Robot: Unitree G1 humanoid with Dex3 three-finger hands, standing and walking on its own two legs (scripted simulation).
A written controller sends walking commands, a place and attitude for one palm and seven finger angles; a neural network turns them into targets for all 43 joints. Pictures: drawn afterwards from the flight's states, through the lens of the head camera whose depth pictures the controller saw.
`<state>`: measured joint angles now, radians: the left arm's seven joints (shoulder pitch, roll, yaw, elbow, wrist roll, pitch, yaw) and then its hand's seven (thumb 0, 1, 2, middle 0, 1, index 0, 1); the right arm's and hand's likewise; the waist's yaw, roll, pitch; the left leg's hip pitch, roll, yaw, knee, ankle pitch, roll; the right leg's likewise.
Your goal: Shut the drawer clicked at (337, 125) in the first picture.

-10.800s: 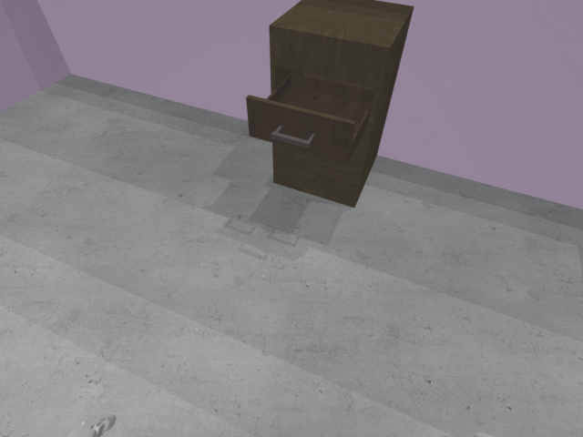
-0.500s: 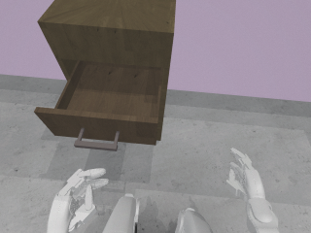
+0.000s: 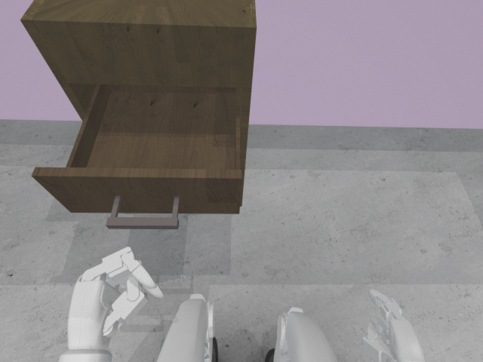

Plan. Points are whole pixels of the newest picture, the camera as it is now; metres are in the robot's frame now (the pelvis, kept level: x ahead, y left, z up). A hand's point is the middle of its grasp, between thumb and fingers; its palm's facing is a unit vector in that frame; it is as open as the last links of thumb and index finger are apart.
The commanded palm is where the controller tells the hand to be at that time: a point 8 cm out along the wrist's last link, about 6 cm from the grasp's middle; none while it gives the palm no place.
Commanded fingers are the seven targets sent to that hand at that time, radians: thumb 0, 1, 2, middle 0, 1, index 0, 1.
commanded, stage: raise the hand and make a fist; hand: left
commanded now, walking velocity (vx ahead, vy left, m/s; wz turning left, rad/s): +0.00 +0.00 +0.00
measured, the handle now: (145, 212) +0.39 +0.22 -0.09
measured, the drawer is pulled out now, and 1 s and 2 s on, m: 0.25 0.25 0.25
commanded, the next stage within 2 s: bring the fist close to the handle in 0.84 s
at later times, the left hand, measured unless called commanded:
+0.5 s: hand (149, 298) +0.22 +0.15 +0.00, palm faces +0.05 -1.00 -0.02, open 3.2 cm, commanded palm +0.19 +0.21 +0.01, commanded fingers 0.00 0.90 0.90 -1.40 -1.60 -1.40 -1.60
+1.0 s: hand (136, 295) +0.22 +0.17 +0.01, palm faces +0.06 -1.00 -0.04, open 3.3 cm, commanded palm +0.19 +0.22 +0.00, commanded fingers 0.00 0.90 0.90 -1.40 -1.60 -1.40 -1.60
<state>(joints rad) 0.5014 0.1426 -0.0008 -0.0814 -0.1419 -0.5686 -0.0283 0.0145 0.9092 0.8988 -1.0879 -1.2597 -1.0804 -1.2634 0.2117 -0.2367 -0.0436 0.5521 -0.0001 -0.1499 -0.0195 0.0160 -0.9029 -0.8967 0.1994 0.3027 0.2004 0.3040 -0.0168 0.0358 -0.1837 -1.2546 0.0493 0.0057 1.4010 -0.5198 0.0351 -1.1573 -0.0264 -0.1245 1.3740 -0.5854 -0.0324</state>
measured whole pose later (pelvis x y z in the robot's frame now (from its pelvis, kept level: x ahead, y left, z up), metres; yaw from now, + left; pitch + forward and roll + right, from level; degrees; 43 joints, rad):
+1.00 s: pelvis +0.01 -0.01 -0.02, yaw +0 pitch +24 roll -4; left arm 0.49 0.19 0.11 -0.03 -0.23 -0.56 -0.18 0.01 0.91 0.90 -1.40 -1.60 -1.39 -1.60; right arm 0.12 -0.20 -0.03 0.53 0.02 -0.13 -0.03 0.01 -0.90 -0.90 0.20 0.30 0.20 0.30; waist 0.00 0.03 -0.21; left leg -1.34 0.06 -0.03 1.49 -0.57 0.01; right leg -1.24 -0.01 -0.15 1.45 -0.64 -0.06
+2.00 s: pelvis +0.00 -0.01 -0.09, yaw -2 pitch +32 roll -4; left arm 0.10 0.21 0.12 0.21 -0.19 -0.57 -0.12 0.01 0.90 0.90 -1.40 -1.60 -1.40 -1.60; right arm 0.09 -0.25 0.00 0.55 -0.01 -0.06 0.02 0.01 -0.90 -0.90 0.20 0.30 0.20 0.30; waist -0.01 0.03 -0.22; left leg -1.67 0.06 -0.01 1.73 -0.62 0.03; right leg -1.57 -0.02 -0.13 1.71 -0.70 -0.05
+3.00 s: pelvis -0.01 +0.00 -0.10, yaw -2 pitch +32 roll -5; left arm -0.15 0.26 0.16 0.36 -0.17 -0.53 -0.11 -0.01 0.88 0.97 -1.40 -1.60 -1.40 -1.60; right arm 0.10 -0.26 0.02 0.59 -0.01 -0.04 -0.01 0.01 -0.90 -0.90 0.20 0.30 0.20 0.30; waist -0.02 0.02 -0.20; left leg -1.71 0.06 -0.03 1.75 -0.60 0.03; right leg -1.60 -0.03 -0.14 1.72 -0.68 -0.05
